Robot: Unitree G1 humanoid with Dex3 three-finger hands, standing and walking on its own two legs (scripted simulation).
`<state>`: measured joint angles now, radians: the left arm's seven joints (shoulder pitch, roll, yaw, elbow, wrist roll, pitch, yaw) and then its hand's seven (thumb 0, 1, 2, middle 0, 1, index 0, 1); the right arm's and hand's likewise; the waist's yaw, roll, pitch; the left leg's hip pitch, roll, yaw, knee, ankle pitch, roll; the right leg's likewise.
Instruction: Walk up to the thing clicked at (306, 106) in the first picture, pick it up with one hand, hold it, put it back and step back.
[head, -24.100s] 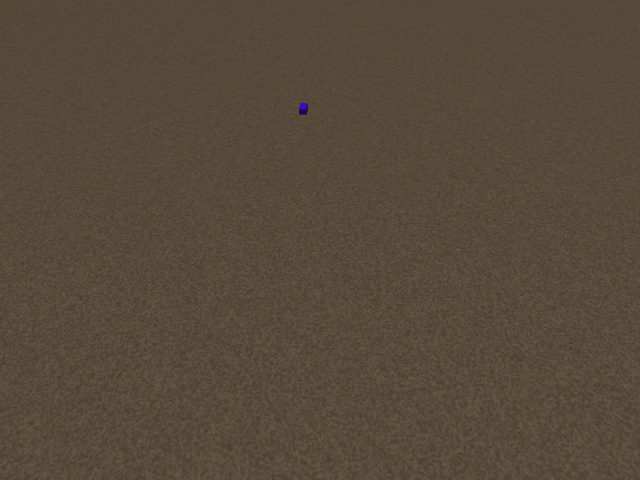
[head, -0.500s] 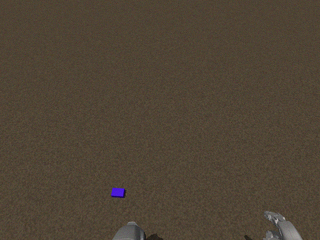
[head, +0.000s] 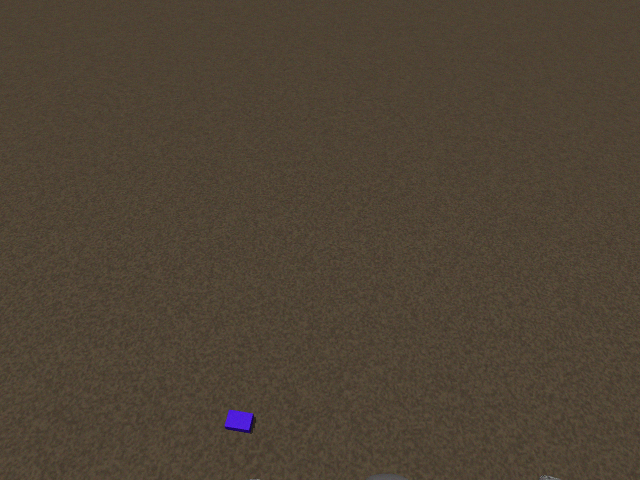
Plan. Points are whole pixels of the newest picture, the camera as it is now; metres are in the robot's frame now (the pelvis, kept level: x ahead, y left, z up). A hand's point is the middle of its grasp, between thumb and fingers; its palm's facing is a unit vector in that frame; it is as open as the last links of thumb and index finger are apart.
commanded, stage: walk up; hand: left
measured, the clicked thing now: (239, 421) +0.39 +0.22 -0.74
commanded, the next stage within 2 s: none
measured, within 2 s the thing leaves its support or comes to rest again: neither
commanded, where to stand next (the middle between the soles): +0.00 -0.01 m, yaw -1 degrees
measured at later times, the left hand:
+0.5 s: hand out of the picture +0.11 +0.24 -0.15, palm faces -0.03 -0.92 -0.40, open 7.4 cm
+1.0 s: hand out of the picture +0.11 +0.23 -0.13, palm faces +0.01 -0.93 -0.37, open 7.4 cm
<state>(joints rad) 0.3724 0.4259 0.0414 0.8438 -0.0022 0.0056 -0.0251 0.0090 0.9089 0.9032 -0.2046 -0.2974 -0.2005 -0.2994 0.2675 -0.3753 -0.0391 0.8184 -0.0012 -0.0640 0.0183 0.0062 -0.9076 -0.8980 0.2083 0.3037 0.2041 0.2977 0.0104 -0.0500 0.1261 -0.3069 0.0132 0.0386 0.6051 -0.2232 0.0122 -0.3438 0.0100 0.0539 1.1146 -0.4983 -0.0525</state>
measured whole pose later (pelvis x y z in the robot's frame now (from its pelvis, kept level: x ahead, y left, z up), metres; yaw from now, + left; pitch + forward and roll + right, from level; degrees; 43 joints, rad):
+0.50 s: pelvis +0.02 -0.03 -0.01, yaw +1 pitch -2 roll +1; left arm 0.15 0.39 0.02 0.93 0.00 -0.01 0.01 0.01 0.91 0.90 -0.21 -0.30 -0.20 -0.30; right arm 0.20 -0.39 -0.02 0.96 -0.01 0.01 0.01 0.01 -0.91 -0.90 0.21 0.30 0.20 0.30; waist -0.01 0.00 0.13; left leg -0.31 0.01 0.01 0.74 -0.38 -0.01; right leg -0.41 -0.04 0.00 0.73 -0.28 0.00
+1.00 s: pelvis +0.01 -0.03 +0.01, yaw +1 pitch -2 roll +0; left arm 0.08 0.36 0.00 1.09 -0.01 -0.03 0.01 0.01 0.91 0.90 -0.21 -0.30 -0.20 -0.30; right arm 0.10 -0.38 -0.02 1.07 0.00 0.03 0.04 0.00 -0.91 -0.90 0.21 0.30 0.20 0.30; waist 0.00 0.01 0.08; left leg -0.21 0.01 0.00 0.50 -0.25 -0.01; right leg -0.28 -0.04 -0.02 0.46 -0.14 0.02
